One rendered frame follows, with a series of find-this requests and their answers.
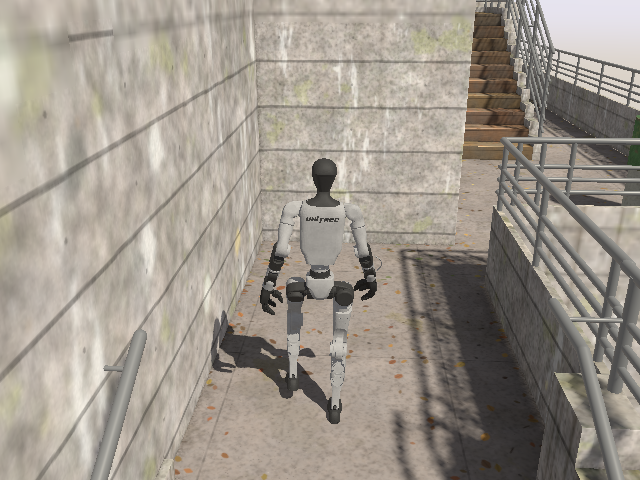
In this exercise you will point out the robot head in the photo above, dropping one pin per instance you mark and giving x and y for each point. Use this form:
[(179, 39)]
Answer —
[(324, 172)]

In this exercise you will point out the robot right forearm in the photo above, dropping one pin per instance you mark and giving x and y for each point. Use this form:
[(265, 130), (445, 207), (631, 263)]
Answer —
[(368, 266)]

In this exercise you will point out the robot right hand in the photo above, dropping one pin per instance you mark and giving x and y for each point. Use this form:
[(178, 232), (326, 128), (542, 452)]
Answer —
[(363, 285)]

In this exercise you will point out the robot left shin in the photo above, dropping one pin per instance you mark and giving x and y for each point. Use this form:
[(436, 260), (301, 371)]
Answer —
[(293, 347)]

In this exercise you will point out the left robot upper arm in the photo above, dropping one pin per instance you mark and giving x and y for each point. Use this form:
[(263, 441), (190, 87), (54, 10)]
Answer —
[(290, 211)]

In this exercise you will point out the right robot upper arm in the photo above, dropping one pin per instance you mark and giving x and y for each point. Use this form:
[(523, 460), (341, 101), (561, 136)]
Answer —
[(353, 213)]

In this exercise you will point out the robot left forearm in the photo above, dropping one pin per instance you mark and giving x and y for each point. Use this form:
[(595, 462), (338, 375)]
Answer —
[(273, 270)]

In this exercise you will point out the robot left hand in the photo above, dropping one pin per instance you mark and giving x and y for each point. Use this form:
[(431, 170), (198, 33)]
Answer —
[(265, 300)]

